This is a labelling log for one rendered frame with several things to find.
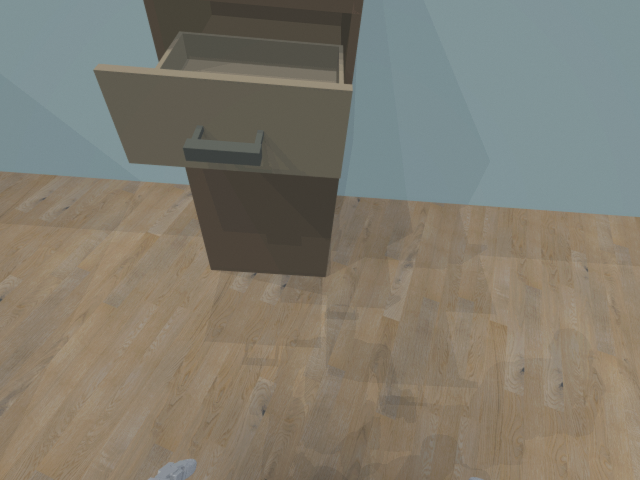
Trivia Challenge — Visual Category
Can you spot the robot left hand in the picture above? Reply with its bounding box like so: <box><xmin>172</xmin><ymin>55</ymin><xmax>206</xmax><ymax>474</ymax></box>
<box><xmin>148</xmin><ymin>459</ymin><xmax>197</xmax><ymax>480</ymax></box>

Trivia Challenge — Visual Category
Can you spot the cabinet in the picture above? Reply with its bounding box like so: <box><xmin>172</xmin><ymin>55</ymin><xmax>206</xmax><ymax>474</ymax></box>
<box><xmin>143</xmin><ymin>0</ymin><xmax>364</xmax><ymax>277</ymax></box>

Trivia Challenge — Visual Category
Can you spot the drawer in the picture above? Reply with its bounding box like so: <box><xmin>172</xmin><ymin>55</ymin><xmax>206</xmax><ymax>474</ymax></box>
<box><xmin>93</xmin><ymin>31</ymin><xmax>353</xmax><ymax>178</ymax></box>

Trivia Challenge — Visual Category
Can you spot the handle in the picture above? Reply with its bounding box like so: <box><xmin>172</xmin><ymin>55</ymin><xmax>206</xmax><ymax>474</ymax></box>
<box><xmin>183</xmin><ymin>125</ymin><xmax>264</xmax><ymax>166</ymax></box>

